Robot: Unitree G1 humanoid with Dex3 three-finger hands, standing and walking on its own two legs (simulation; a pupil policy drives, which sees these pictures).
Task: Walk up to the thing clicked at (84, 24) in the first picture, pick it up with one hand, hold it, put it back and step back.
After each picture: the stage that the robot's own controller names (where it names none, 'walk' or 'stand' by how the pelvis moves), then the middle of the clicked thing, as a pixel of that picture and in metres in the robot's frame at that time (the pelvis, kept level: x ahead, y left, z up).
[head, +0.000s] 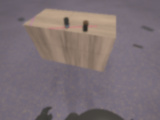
stand; (85, 26) +0.99 +0.14 +0.00
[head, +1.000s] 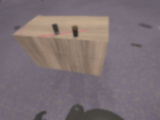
walk; (75, 31) +0.87 +0.26 +0.01
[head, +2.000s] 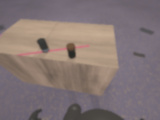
walk; (71, 51) +0.50 +0.21 +0.04
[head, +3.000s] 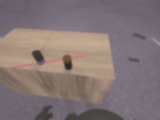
stand; (67, 62) +0.43 +0.21 +0.00
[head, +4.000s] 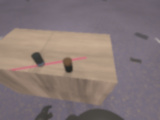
stand; (68, 65) +0.40 +0.20 +0.00
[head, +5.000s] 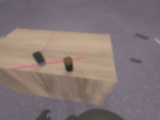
stand; (68, 64) +0.41 +0.20 +0.00
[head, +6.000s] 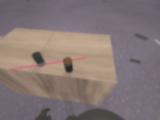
stand; (68, 65) +0.41 +0.20 +0.00
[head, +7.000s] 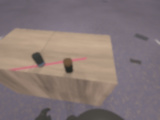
stand; (68, 66) +0.40 +0.20 +0.00
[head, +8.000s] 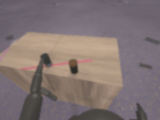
rise first; (73, 66) +0.40 +0.19 +0.00
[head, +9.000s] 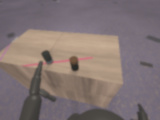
go down; (74, 64) +0.42 +0.19 +0.00
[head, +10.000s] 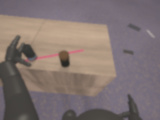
go down; (64, 59) +0.42 +0.18 +0.02
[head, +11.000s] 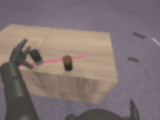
go down; (68, 63) +0.41 +0.18 +0.01
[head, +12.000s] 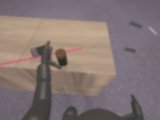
close in; (61, 58) +0.42 +0.20 +0.04
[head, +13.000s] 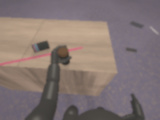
lift; (64, 56) +0.43 +0.19 +0.05
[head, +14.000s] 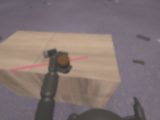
lift; (64, 64) +0.32 +0.18 +0.14
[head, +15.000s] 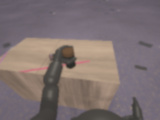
lift; (69, 58) +0.34 +0.16 +0.19
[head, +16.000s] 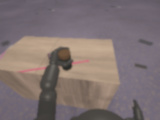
hold; (65, 60) +0.33 +0.18 +0.18
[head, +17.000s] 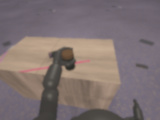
hold; (68, 60) +0.33 +0.16 +0.18
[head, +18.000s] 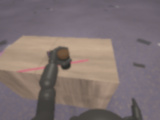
crouch; (64, 59) +0.34 +0.19 +0.17
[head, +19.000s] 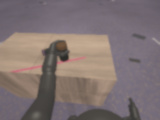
lower; (63, 52) +0.42 +0.20 +0.15
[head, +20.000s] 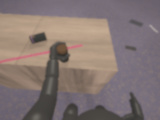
lower; (63, 53) +0.44 +0.19 +0.06
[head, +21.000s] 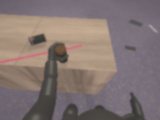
lower; (62, 54) +0.44 +0.20 +0.06
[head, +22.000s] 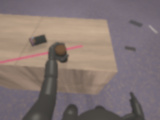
lower; (62, 54) +0.44 +0.20 +0.06
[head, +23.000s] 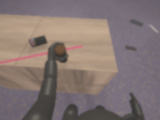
loosen; (61, 54) +0.44 +0.20 +0.06
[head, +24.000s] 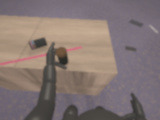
withdraw; (62, 56) +0.42 +0.19 +0.06
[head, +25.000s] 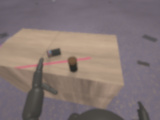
sink last; (73, 64) +0.40 +0.18 +0.03
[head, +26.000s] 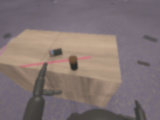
stand; (73, 63) +0.43 +0.19 +0.01
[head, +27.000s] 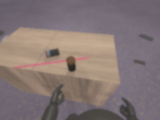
stand; (71, 64) +0.41 +0.19 +0.00
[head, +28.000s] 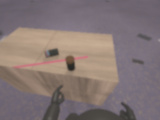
stand; (70, 63) +0.42 +0.19 +0.00
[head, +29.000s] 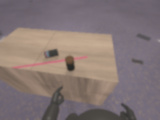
stand; (70, 63) +0.42 +0.19 +0.01
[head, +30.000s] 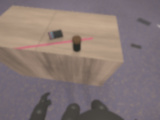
walk; (76, 44) +0.54 +0.14 +0.02
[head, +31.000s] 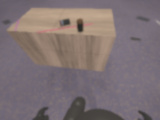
walk; (80, 25) +0.85 +0.21 +0.03
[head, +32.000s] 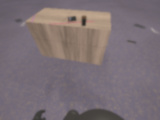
stand; (83, 20) +1.15 +0.18 +0.02
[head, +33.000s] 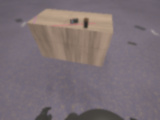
stand; (85, 23) +1.13 +0.15 +0.00
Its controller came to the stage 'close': yes
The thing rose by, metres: 0.22
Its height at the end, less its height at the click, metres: +0.00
